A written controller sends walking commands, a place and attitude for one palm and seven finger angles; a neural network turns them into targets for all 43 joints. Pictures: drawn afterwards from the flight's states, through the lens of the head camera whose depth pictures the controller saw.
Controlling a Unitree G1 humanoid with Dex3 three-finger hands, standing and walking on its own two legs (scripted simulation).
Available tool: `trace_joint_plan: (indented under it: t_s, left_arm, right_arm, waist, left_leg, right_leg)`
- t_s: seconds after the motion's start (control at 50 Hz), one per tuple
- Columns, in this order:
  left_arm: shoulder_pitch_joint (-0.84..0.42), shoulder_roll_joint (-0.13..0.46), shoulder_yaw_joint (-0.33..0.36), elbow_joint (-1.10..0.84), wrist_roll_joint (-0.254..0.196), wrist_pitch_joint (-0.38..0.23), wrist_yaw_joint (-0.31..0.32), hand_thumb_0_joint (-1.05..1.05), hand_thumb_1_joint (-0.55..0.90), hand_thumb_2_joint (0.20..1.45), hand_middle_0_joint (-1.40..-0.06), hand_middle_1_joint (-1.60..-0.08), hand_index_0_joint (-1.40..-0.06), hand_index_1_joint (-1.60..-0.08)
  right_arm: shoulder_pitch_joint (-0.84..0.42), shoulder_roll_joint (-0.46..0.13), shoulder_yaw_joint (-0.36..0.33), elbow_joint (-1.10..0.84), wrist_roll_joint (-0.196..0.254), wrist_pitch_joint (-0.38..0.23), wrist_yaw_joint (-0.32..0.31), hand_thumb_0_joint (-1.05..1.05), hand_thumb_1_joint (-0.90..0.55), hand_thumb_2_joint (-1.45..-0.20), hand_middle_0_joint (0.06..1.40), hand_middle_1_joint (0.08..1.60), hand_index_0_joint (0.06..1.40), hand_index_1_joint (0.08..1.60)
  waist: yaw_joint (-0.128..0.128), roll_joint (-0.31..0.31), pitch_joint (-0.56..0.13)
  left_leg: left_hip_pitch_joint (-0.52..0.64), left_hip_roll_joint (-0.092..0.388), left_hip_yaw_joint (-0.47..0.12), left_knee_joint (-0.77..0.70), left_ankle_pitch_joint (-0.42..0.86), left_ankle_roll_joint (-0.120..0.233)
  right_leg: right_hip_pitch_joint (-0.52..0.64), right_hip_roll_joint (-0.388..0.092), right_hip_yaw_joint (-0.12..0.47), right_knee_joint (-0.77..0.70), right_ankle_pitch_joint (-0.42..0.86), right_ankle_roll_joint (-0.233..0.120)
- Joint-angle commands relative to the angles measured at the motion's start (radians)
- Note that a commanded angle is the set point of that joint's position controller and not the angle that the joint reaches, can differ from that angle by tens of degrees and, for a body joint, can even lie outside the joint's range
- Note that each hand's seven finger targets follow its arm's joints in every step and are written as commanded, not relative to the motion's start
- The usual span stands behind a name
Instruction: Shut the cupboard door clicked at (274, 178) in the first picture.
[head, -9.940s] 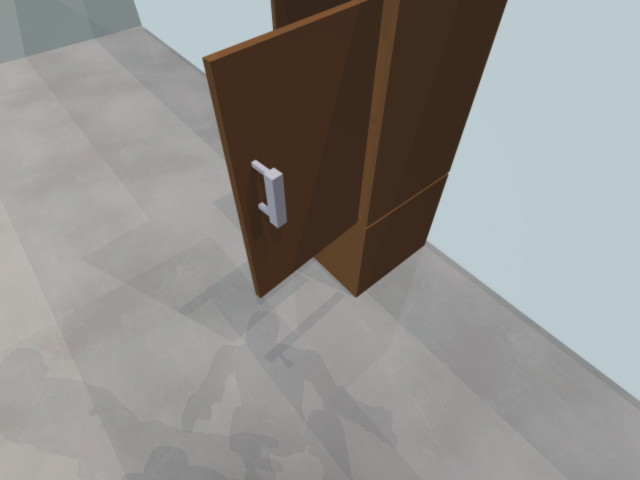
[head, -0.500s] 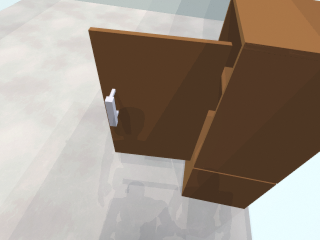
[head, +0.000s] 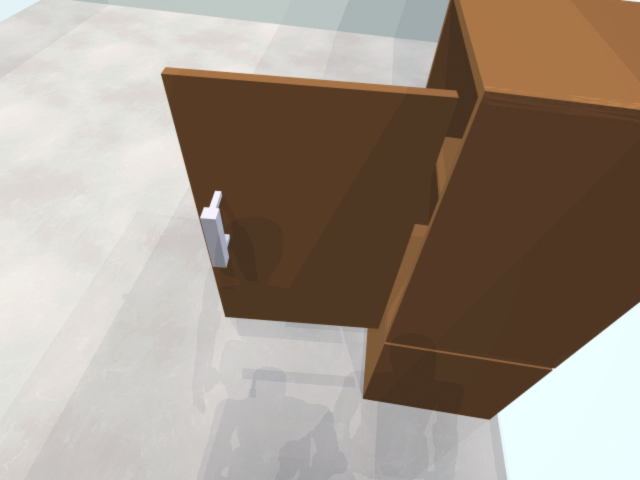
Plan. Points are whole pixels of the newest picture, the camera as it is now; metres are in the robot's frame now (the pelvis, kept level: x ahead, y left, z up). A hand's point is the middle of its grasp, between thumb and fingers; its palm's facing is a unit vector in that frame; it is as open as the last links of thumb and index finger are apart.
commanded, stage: come to a stop and stand still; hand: left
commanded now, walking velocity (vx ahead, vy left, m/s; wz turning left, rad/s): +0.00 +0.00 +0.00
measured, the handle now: (218, 229) +0.48 +0.20 -0.01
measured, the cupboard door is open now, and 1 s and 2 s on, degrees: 95 95 95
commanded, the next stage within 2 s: look again from close up in 0.06 s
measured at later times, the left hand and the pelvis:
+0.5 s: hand out of the picture +0.03 +0.21 -0.17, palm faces +0.03 -0.96 -0.29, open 7.3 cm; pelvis -0.02 +0.00 -0.01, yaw +0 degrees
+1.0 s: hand out of the picture -0.04 +0.21 -0.18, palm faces -0.01 -0.97 -0.23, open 7.3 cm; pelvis -0.04 +0.01 +0.00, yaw +0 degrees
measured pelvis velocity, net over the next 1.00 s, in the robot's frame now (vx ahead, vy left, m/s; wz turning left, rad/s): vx -0.04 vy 0.01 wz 0.00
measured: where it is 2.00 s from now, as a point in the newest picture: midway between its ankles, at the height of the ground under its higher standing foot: outside the picture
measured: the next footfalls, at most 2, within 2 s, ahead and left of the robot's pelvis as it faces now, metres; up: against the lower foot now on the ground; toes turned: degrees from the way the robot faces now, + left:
none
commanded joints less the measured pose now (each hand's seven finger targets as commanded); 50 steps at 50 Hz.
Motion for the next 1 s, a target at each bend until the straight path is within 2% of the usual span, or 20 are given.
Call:
trace_joint_plan:
  t_s: [0.0,0.12,0.14,0.16,0.18,0.2,0.22,0.24,0.26,0.28,0.32,0.38,0.44,0.6,0.72,0.78,0.82,0.88,0.94,0.98]
  left_arm:
    - [0.072,0.072,0.009,-0.027,-0.001,-0.011,0.001,0.000,0.900,0.900,-0.200,-0.300,-0.200,-0.300]
    - [0.076,0.076,0.008,-0.028,-0.001,-0.014,0.001,0.000,0.900,0.900,-0.200,-0.300,-0.200,-0.300]
    - [0.038,0.239,0.000,-0.122,0.003,-0.025,0.006,0.000,0.900,0.900,-0.200,-0.300,-0.200,-0.300]
    - [0.069,0.170,0.017,-0.123,0.009,-0.025,0.010,0.000,0.900,0.900,-0.200,-0.300,-0.200,-0.300]
    - [0.078,0.168,0.016,-0.130,0.007,-0.035,0.011,0.000,0.900,0.900,-0.200,-0.300,-0.200,-0.300]
    - [0.095,0.146,0.019,-0.132,0.008,-0.042,0.013,0.000,0.900,0.900,-0.200,-0.300,-0.200,-0.300]
    - [0.110,0.136,0.021,-0.132,0.008,-0.042,0.015,0.000,0.900,0.900,-0.200,-0.300,-0.200,-0.300]
    - [0.122,0.142,0.019,-0.139,0.008,-0.042,0.017,0.000,0.900,0.900,-0.200,-0.300,-0.200,-0.300]
    - [0.109,0.157,0.024,-0.140,0.008,-0.041,0.017,0.000,0.900,0.900,-0.200,-0.300,-0.200,-0.300]
    - [0.084,0.171,0.026,-0.150,0.009,-0.038,0.017,0.000,0.900,0.900,-0.200,-0.300,-0.200,-0.300]
    - [0.065,0.185,0.028,-0.167,0.010,-0.037,0.016,0.000,0.900,0.900,-0.200,-0.300,-0.200,-0.300]
    - [0.054,0.210,0.027,-0.176,0.008,-0.037,0.016,0.000,0.900,0.900,-0.200,-0.300,-0.200,-0.300]
    - [0.032,0.221,0.022,-0.185,0.010,-0.034,0.012,0.000,0.900,0.900,-0.200,-0.300,-0.200,-0.300]
    - [-0.041,0.273,0.017,-0.188,0.011,-0.029,-0.001,0.000,0.900,0.900,-0.200,-0.300,-0.200,-0.300]
    - [-0.046,0.280,0.013,-0.175,0.012,-0.027,-0.008,0.000,0.900,0.900,-0.200,-0.300,-0.200,-0.300]
    - [-0.040,0.278,0.010,-0.165,0.011,-0.026,-0.008,0.000,0.900,0.900,-0.200,-0.300,-0.200,-0.300]
    - [0.006,0.205,-0.006,-0.136,0.010,-0.013,-0.007,0.000,0.900,0.900,-0.200,-0.300,-0.200,-0.300]
    - [0.040,0.197,-0.001,-0.129,0.018,-0.001,-0.010,0.000,0.900,0.900,-0.200,-0.300,-0.200,-0.300]
    - [0.070,0.181,0.003,-0.124,0.018,-0.004,-0.014,0.000,0.900,0.900,-0.200,-0.300,-0.200,-0.300]
    - [0.091,0.157,0.005,-0.117,0.017,-0.010,-0.016,0.000,0.900,0.900,-0.200,-0.300,-0.200,-0.300]
  right_arm:
    - [0.082,-0.118,-0.026,-0.016,-0.005,-0.009,-0.004,0.000,-0.900,-0.900,0.200,0.300,0.200,0.300]
    - [0.074,-0.124,-0.028,-0.017,-0.005,-0.011,-0.003,0.000,-0.900,-0.900,0.200,0.300,0.200,0.300]
    - [-0.009,-0.231,-0.035,-0.146,-0.007,-0.013,0.009,0.000,-0.900,-0.900,0.200,0.300,0.200,0.300]
    - [0.010,-0.246,-0.066,-0.145,-0.019,-0.037,0.002,0.000,-0.900,-0.900,0.200,0.300,0.200,0.300]
    - [0.022,-0.229,-0.069,-0.150,-0.015,-0.041,-0.003,0.000,-0.900,-0.900,0.200,0.300,0.200,0.300]
    - [0.034,-0.219,-0.072,-0.156,-0.011,-0.042,-0.007,0.000,-0.900,-0.900,0.200,0.300,0.200,0.300]
    - [0.033,-0.218,-0.073,-0.162,-0.009,-0.036,-0.009,0.000,-0.900,-0.900,0.200,0.300,0.200,0.300]
    - [0.005,-0.212,-0.067,-0.180,-0.010,-0.030,-0.003,0.000,-0.900,-0.900,0.200,0.300,0.200,0.300]
    - [-0.010,-0.214,-0.070,-0.190,-0.007,-0.022,-0.001,0.000,-0.900,-0.900,0.200,0.300,0.200,0.300]
    - [-0.020,-0.222,-0.073,-0.195,-0.006,-0.016,0.002,0.000,-0.900,-0.900,0.200,0.300,0.200,0.300]
    - [-0.043,-0.240,-0.077,-0.196,-0.007,-0.014,0.004,0.000,-0.900,-0.900,0.200,0.300,0.200,0.300]
    - [-0.084,-0.257,-0.071,-0.199,-0.007,-0.011,0.011,0.000,-0.900,-0.900,0.200,0.300,0.200,0.300]
    - [-0.127,-0.276,-0.066,-0.198,-0.008,-0.009,0.018,0.000,-0.900,-0.900,0.200,0.300,0.200,0.300]
    - [-0.198,-0.327,-0.055,-0.191,-0.006,-0.002,0.035,0.000,-0.900,-0.900,0.200,0.300,0.200,0.300]
    - [-0.192,-0.336,-0.049,-0.171,-0.005,-0.004,0.040,0.000,-0.900,-0.900,0.200,0.300,0.200,0.300]
    - [-0.181,-0.336,-0.044,-0.154,-0.004,-0.006,0.040,0.000,-0.900,-0.900,0.200,0.300,0.200,0.300]
    - [-0.137,-0.266,-0.025,-0.123,-0.009,0.006,0.042,0.000,-0.900,-0.900,0.200,0.300,0.200,0.300]
    - [-0.100,-0.263,-0.028,-0.109,-0.012,0.022,0.042,0.000,-0.900,-0.900,0.200,0.300,0.200,0.300]
    - [-0.069,-0.251,-0.028,-0.098,-0.010,0.019,0.040,0.000,-0.900,-0.900,0.200,0.300,0.200,0.300]
    - [-0.045,-0.243,-0.030,-0.087,-0.008,0.013,0.037,0.000,-0.900,-0.900,0.200,0.300,0.200,0.300]
  waist:
    - [0.003,0.037,0.045]
    - [0.002,0.033,0.029]
    - [-0.014,0.151,0.099]
    - [-0.003,0.200,0.007]
    - [-0.005,0.206,-0.122]
    - [-0.007,0.164,-0.187]
    - [-0.003,0.093,-0.181]
    - [0.009,0.012,-0.136]
    - [-0.005,-0.031,-0.085]
    - [-0.016,-0.038,-0.039]
    - [-0.014,0.000,-0.010]
    - [-0.010,0.033,-0.024]
    - [-0.001,0.010,-0.018]
    - [-0.007,0.024,0.040]
    - [-0.005,0.033,0.023]
    - [-0.004,0.033,0.008]
    - [-0.004,0.034,0.005]
    - [0.000,0.037,0.063]
    - [0.000,0.032,0.095]
    - [-0.002,0.053,0.082]
  left_leg:
    - [-0.051,0.133,-0.102,-0.070,0.292,-0.025]
    - [-0.027,0.130,-0.098,-0.061,0.314,-0.024]
    - [-0.043,0.084,-0.127,-0.088,0.424,-0.037]
    - [-0.019,0.151,-0.147,0.015,0.574,-0.032]
    - [0.064,0.151,-0.146,0.067,0.718,-0.019]
    - [0.088,0.160,-0.149,0.107,0.740,-0.009]
    - [0.054,0.154,-0.147,0.134,0.686,-0.001]
    - [-0.008,0.131,-0.127,0.152,0.538,-0.003]
    - [-0.063,0.110,-0.117,0.137,0.382,-0.008]
    - [-0.090,0.105,-0.114,0.113,0.304,-0.009]
    - [-0.087,0.112,-0.112,0.101,0.321,-0.005]
    - [-0.063,0.118,-0.105,0.090,0.333,-0.005]
    - [-0.056,0.124,-0.102,0.070,0.320,0.000]
    - [-0.083,0.118,-0.117,-0.017,0.056,-0.006]
    - [-0.099,0.122,-0.127,-0.051,-0.006,-0.008]
    - [-0.103,0.125,-0.132,-0.058,0.000,-0.009]
    - [-0.115,0.121,-0.128,-0.072,-0.122,-0.020]
    - [-0.176,0.125,-0.142,-0.092,-0.302,-0.010]
    - [-0.179,0.127,-0.137,-0.075,-0.289,0.000]
    - [-0.168,0.140,-0.149,-0.077,-0.293,0.009]
  right_leg:
    - [0.010,-0.075,0.058,-0.028,0.198,-0.044]
    - [0.010,-0.080,0.057,-0.026,0.224,-0.043]
    - [-0.048,-0.030,0.024,0.068,0.168,-0.063]
    - [-0.069,-0.048,0.017,0.129,0.093,-0.058]
    - [-0.047,-0.044,0.017,0.139,0.183,-0.076]
    - [-0.032,-0.046,0.014,0.141,0.215,-0.080]
    - [-0.016,-0.052,0.022,0.135,0.271,-0.080]
    - [-0.001,-0.075,0.062,0.115,0.367,-0.082]
    - [-0.007,-0.099,0.085,0.107,0.416,-0.087]
    - [-0.030,-0.103,0.088,0.110,0.407,-0.084]
    - [-0.056,-0.093,0.084,0.116,0.388,-0.077]
    - [-0.046,-0.091,0.089,0.106,0.371,-0.072]
    - [-0.045,-0.087,0.093,0.083,0.334,-0.067]
    - [-0.103,-0.093,0.121,-0.029,0.050,-0.052]
    - [-0.096,-0.094,0.114,-0.055,-0.011,-0.046]
    - [-0.077,-0.096,0.107,-0.052,0.001,-0.045]
    - [-0.082,-0.089,0.096,-0.053,-0.107,-0.031]
    - [-0.126,-0.071,0.088,-0.046,-0.269,-0.033]
    - [-0.145,-0.064,0.091,-0.024,-0.258,-0.047]
    - [-0.139,-0.055,0.077,0.009,-0.230,-0.051]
